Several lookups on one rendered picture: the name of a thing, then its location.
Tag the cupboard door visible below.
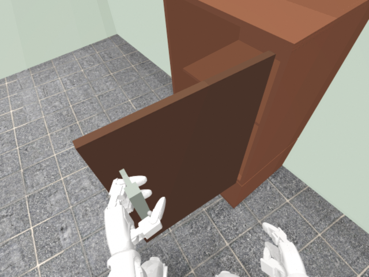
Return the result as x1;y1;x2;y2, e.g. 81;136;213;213
72;50;276;243

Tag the left robot forearm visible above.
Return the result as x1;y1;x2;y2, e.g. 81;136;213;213
107;249;147;277

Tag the robot left thigh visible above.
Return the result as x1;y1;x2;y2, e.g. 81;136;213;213
141;260;168;277

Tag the robot left hand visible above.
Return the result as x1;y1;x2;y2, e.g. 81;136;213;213
104;176;166;256

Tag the robot right hand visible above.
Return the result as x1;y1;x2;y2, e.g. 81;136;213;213
260;222;307;277

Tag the handle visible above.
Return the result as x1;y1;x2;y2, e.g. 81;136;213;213
119;169;151;220

